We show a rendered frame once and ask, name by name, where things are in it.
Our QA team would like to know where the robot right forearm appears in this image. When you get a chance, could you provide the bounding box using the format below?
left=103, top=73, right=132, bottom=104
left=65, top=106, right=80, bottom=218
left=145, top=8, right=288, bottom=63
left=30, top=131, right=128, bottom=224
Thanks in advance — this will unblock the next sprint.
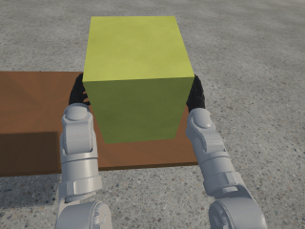
left=185, top=108, right=268, bottom=229

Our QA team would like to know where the carton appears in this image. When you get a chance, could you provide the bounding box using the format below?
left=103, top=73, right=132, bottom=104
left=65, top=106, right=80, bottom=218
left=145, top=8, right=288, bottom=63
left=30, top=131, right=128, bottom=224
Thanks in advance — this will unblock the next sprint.
left=82, top=15, right=195, bottom=144

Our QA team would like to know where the right robot hand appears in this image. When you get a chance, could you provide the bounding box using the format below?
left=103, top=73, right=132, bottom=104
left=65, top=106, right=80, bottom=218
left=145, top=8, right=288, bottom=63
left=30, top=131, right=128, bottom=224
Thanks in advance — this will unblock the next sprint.
left=186, top=75, right=206, bottom=113

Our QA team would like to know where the right robot upper arm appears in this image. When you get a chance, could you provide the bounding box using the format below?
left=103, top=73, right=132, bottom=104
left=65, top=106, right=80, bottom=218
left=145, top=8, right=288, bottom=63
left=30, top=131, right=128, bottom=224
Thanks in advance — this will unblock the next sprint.
left=208, top=196, right=268, bottom=229

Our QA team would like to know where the left robot hand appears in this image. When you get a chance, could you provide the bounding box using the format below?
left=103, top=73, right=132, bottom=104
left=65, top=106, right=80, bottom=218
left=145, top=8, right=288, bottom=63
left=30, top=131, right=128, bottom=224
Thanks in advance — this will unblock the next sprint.
left=69, top=73, right=91, bottom=106

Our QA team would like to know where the left robot upper arm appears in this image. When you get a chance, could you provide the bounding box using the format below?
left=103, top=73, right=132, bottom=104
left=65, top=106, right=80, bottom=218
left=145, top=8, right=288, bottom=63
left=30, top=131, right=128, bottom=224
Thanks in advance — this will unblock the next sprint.
left=55, top=200, right=112, bottom=229

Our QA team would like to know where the table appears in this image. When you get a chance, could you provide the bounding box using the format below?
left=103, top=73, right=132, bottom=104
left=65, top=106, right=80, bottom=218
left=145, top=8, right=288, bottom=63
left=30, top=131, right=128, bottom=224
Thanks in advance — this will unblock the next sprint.
left=0, top=71, right=198, bottom=177

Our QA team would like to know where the robot left forearm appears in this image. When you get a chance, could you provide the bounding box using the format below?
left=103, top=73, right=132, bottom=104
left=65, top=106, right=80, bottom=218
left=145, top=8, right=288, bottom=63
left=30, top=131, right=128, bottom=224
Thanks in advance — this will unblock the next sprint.
left=54, top=103, right=103, bottom=229

